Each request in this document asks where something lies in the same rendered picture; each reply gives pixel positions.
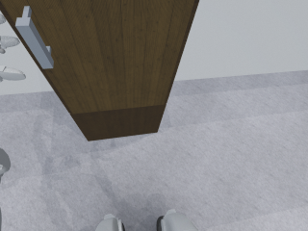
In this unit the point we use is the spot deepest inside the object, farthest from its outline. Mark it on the robot left upper arm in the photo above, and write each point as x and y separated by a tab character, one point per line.
5	164

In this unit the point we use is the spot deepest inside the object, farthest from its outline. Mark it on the left robot hand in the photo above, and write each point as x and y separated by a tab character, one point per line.
8	73

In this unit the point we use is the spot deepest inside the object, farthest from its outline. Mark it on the right robot shin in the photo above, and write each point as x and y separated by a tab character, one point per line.
172	211

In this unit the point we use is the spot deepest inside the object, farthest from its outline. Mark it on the cupboard door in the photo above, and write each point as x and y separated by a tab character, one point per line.
109	54

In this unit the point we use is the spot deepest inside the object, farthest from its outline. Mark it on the right robot thigh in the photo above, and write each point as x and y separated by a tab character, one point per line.
177	222

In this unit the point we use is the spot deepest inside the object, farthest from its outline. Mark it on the handle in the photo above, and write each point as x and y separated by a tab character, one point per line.
30	34

